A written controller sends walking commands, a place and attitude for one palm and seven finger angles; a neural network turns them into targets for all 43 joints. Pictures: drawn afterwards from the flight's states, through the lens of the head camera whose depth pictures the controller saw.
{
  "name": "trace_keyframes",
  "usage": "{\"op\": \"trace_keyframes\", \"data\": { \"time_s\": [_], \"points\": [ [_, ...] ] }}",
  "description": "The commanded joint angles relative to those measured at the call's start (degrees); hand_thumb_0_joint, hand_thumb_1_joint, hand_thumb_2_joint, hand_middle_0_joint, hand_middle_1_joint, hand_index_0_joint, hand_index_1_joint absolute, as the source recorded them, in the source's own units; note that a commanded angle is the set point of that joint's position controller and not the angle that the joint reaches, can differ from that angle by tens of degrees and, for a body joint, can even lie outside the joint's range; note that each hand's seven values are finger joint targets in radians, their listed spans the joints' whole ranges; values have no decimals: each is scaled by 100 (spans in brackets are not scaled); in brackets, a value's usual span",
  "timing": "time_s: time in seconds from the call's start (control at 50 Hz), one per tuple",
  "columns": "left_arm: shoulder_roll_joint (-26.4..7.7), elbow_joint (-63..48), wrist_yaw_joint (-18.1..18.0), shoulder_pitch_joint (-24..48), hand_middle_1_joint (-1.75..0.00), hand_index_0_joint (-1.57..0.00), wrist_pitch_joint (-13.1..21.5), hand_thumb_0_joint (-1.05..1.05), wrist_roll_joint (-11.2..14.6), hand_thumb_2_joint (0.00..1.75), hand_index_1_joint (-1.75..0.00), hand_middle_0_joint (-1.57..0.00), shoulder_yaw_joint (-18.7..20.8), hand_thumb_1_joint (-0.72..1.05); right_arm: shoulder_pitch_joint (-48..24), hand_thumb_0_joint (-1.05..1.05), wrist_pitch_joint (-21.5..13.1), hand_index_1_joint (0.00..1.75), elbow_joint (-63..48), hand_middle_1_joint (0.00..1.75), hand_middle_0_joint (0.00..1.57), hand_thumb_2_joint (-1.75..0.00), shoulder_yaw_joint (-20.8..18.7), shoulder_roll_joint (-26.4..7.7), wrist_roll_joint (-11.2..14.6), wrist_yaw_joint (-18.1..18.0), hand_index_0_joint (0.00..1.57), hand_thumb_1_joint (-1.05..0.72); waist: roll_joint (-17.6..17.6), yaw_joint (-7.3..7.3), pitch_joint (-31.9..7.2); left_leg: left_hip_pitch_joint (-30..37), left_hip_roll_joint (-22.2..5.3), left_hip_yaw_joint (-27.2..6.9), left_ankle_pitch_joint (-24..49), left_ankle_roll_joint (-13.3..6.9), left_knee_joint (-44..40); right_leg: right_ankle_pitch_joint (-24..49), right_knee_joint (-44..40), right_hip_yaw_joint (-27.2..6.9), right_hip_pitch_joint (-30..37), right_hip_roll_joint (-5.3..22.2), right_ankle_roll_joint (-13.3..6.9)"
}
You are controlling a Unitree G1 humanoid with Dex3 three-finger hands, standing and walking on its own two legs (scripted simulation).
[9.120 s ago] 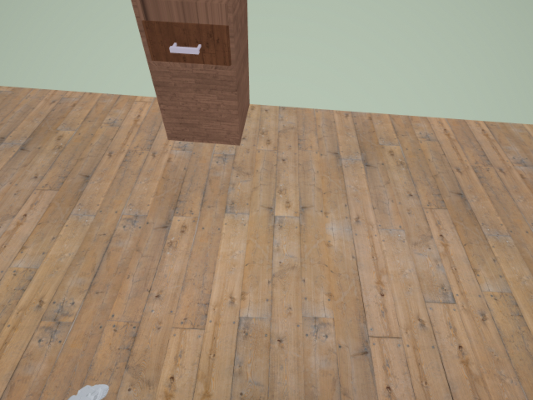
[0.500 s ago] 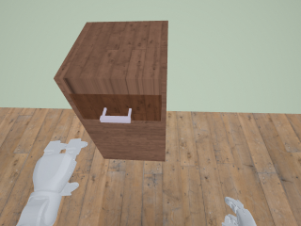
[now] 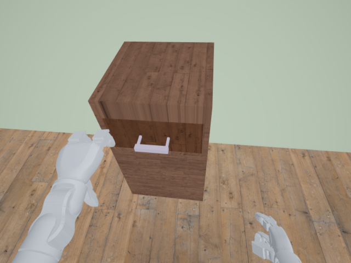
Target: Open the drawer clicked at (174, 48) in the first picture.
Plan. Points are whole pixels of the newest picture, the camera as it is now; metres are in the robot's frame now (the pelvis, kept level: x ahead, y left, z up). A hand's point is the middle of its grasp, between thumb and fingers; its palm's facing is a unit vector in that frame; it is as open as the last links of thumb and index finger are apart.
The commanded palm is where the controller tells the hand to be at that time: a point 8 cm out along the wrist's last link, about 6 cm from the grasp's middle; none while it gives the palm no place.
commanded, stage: raise the hand with hooked fingers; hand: left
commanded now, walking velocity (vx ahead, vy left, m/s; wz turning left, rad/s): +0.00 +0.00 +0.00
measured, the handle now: (152, 144) +0.56 +0.19 -0.18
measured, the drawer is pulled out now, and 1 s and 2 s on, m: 0.00 0.00 0.00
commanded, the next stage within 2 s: move the hooked fingers above the handle in 0.52 s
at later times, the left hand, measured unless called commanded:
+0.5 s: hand (98, 162) +0.30 +0.23 +0.07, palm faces +0.03 -0.09 -1.00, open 13.8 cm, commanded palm +0.28 +0.23 +0.14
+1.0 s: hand (112, 160) +0.34 +0.22 +0.03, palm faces -0.02 -0.06 -1.00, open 13.8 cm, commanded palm +0.33 +0.22 +0.08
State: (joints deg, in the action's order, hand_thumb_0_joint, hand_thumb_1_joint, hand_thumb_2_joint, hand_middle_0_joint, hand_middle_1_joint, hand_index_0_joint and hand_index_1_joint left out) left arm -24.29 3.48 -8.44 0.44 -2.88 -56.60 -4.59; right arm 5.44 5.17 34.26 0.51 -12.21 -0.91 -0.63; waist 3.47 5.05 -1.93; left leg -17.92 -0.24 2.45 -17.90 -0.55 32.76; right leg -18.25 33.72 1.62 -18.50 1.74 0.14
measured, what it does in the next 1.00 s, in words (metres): stands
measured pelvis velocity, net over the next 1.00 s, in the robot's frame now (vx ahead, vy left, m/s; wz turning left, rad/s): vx -0.01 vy -0.01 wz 0.01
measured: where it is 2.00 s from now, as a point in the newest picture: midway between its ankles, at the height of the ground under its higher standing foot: outside the picture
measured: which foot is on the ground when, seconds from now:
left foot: down 0.00-1.00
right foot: down 0.00-1.00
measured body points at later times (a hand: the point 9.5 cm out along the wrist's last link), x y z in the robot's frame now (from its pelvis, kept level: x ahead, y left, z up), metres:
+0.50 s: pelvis +0.00 +0.00 +0.01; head +0.03 -0.03 +0.45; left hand +0.29 +0.23 +0.12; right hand +0.17 -0.24 -0.11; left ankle -0.01 +0.11 -0.73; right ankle -0.01 -0.12 -0.73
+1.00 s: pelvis -0.01 -0.01 +0.00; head +0.04 -0.03 +0.44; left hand +0.33 +0.22 +0.08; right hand +0.16 -0.25 -0.13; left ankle -0.01 +0.11 -0.73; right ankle -0.01 -0.12 -0.73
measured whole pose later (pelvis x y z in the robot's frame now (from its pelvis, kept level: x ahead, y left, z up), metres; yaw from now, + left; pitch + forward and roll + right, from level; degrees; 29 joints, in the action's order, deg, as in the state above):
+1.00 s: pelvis -0.01 -0.01 +0.00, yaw +1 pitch +7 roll +0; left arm -23.8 24.5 -12.2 15.5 5.2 -59.4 -5.0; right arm 9.1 4.6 37.9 -2.5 -13.7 -0.4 -1.4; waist 2.1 2.9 -2.8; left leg -24.9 -1.1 1.4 -17.6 0.4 35.3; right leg -18.3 36.3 2.6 -25.3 0.9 -1.0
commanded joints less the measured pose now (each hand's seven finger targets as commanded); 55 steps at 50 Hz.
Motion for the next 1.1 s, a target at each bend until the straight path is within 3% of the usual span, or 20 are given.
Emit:
{"op": "trace_keyframes", "data": {
  "time_s": [0.0,0.1,0.16,0.24,0.36,0.4,0.46,0.48,0.58,0.66,0.72,0.76,0.8,0.84,0.86,0.94,1.0,1.04,1.08],
  "points": [
    [-1154,-970,-6,1772,-120,-30,111,0,92,30,-120,-30,670,-50,-429,0,-175,30,-742,30,20,-90,-242,-707,25,-114,20,-90,-122,-133,-1127,671,146,-130,1852,-68,-540,1586,-540,22,571,-271,-246],
    [-1388,-914,142,2237,-120,-30,271,0,178,30,-120,-30,802,-50,-375,0,-177,30,-686,30,20,-90,-257,-732,45,-124,20,-90,-117,-115,-1327,814,156,-159,2033,-74,-627,1721,-644,24,773,-272,-251],
    [-1274,-702,251,1741,-120,-30,308,0,259,30,-120,-30,830,-50,-331,0,-152,30,-699,30,20,-90,-295,-773,65,-71,20,-90,-241,-45,-1333,731,157,-132,2223,-60,-650,1906,-660,21,903,-283,-251],
    [-1236,-859,281,1652,-120,-30,402,0,302,30,-120,-30,794,-50,-332,0,-132,30,-752,30,20,-90,-318,-805,76,-35,20,-90,-263,-27,-1247,650,163,-96,2116,-74,-685,1886,-675,14,872,-257,-237],
    [-1483,-1054,-66,1790,-120,-30,557,0,231,30,-120,-30,1093,-50,-291,0,-177,30,-712,30,20,-90,-374,-817,73,-49,20,-90,-218,-15,-1417,655,169,-106,2008,-89,-672,1726,-676,-28,862,-261,-244],
    [-1456,-1098,-175,1866,-120,-30,571,0,233,30,-120,-30,1061,-50,-288,0,-203,30,-680,30,20,-90,-397,-798,89,-58,20,-90,-71,-25,-1466,722,181,-75,2006,-104,-652,1782,-675,-55,842,-240,-242],
    [-1421,-1001,-267,1856,-120,-30,468,0,189,30,-120,-30,1041,-50,-299,0,-214,30,-627,30,20,-90,-415,-808,102,-59,20,-90,-143,-58,-1532,711,183,-62,2024,-95,-639,1801,-656,-44,840,-257,-234],
    [-1373,-973,-277,1889,-120,-30,434,0,182,30,-120,-30,948,-50,-315,0,-216,30,-634,30,20,-90,-399,-796,113,-60,20,-90,-47,-51,-1477,686,197,-52,2005,-96,-652,1790,-646,-36,828,-240,-239],
    [-1274,-870,-122,1805,-120,-30,274,0,216,30,-120,-30,790,-50,-352,0,-200,30,-632,30,20,-90,-380,-806,123,-71,20,-90,-263,-68,-1414,709,184,-25,1967,-114,-687,1829,-683,-35,860,-232,-209],
    [-1101,-199,18,1972,-120,-30,262,0,203,30,-120,-30,629,-50,-287,0,-179,30,-582,30,20,-90,-357,-823,150,-123,20,-90,-621,-170,-988,444,208,22,1545,-132,-657,1520,-766,-56,581,-256,-181],
    [-1081,-94,-10,2305,-120,-30,452,0,101,30,-120,-30,563,-50,-203,0,-199,30,-561,30,20,-90,-375,-799,108,-143,20,-90,-575,-168,-1215,423,241,52,1511,-145,-546,1563,-667,-87,550,-224,-180],
    [-1317,68,-111,2568,-120,-30,601,0,23,30,-120,-30,784,-50,-118,0,-209,30,-499,30,20,-90,-397,-818,83,-164,20,-90,-542,-189,-1326,348,254,28,1508,-147,-439,1585,-603,-129,500,-240,-182],
    [-1252,223,-259,2810,-120,-30,755,0,-52,30,-120,-30,757,-50,-35,0,-223,30,-455,30,20,-90,-422,-769,71,-165,20,-90,-311,-210,-1426,286,265,9,1531,-140,-340,1584,-479,-110,371,-241,-211],
    [-1197,488,-409,3047,-120,-30,826,0,-100,30,-120,-30,726,-50,66,0,-235,30,-401,30,20,-90,-456,-764,65,-172,20,-90,-303,-282,-1486,207,267,-1,1539,-141,-208,1637,-371,-92,209,-247,-210],
    [-1254,653,-488,3192,-120,-30,839,0,-139,30,-120,-30,797,-50,123,0,-237,30,-364,30,20,-90,-479,-786,57,-171,20,-90,-393,-308,-1527,135,265,-7,1493,-147,-152,1581,-349,-100,167,-264,-202],
    [-1077,1040,-779,3616,-120,-30,852,0,-276,30,-120,-30,617,-50,330,0,-235,30,-272,30,20,-90,-569,-784,40,-147,20,-90,-122,-381,-1960,68,269,-7,1686,-137,104,1786,-71,-74,-49,-285,-241],
    [-854,1563,-889,3719,-120,-30,750,0,-315,30,-120,-30,424,-50,450,0,-194,30,-231,30,20,-90,-612,-815,51,-116,20,-90,-276,-488,-1898,-154,258,-33,1610,-138,217,1746,28,-34,-253,-307,-238],
    [-792,1758,-945,3908,-120,-30,709,0,-340,30,-120,-30,346,-50,575,0,-173,30,-195,30,20,-90,-646,-843,51,-102,20,-90,-341,-526,-2074,-201,245,-28,1594,-151,289,1764,90,-43,-298,-307,-230],
    [-1074,1986,-1010,3918,-120,-30,704,0,-400,30,-120,-30,610,-50,669,0,-148,30,-201,30,20,-90,-669,-882,37,-113,20,-90,-403,-466,-2263,-328,251,-21,1686,-161,341,1903,173,-72,-165,-311,-234]
  ]
}}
